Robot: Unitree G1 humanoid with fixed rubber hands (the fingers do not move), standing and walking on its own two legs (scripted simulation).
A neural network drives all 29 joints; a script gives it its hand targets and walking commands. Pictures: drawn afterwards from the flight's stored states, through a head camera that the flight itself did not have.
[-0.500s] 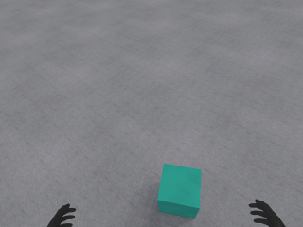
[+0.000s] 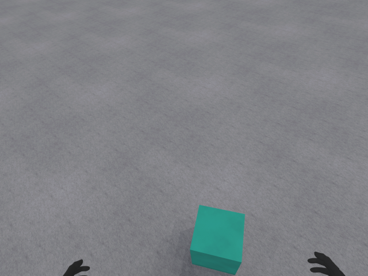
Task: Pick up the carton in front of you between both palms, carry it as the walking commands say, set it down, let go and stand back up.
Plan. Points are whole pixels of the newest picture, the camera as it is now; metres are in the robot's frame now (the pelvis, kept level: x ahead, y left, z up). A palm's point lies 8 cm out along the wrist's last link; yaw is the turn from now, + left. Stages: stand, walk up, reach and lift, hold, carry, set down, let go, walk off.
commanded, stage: stand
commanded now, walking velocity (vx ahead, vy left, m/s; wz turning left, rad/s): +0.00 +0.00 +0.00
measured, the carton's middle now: (217, 240) +0.39 -0.09 -0.65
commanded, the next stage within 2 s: none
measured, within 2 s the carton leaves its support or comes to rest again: neither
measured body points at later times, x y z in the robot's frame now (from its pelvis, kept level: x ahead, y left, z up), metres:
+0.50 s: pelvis -0.02 +0.00 +0.01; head -0.02 -0.01 +0.46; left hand +0.09 +0.31 -0.10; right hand +0.08 -0.30 -0.12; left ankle -0.06 +0.13 -0.74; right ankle +0.00 -0.09 -0.74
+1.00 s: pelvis -0.02 +0.00 +0.01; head -0.02 -0.01 +0.46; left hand +0.08 +0.32 -0.10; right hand +0.07 -0.31 -0.12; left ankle -0.06 +0.13 -0.74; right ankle +0.00 -0.09 -0.74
